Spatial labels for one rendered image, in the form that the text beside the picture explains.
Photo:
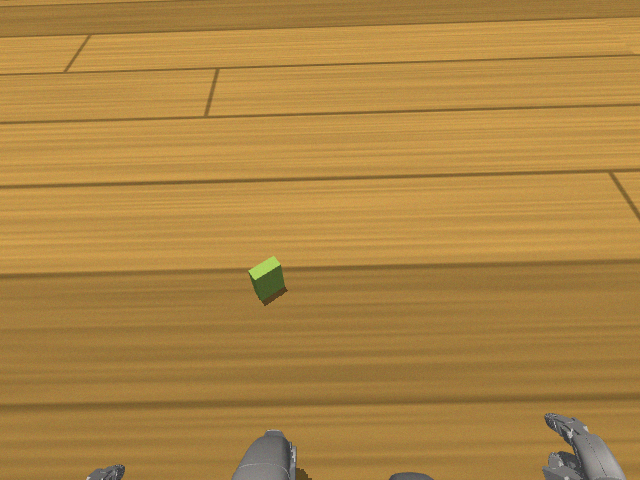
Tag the carton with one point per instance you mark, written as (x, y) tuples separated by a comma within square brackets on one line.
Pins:
[(267, 278)]

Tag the right robot hand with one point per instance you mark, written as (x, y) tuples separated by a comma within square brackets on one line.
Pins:
[(593, 459)]

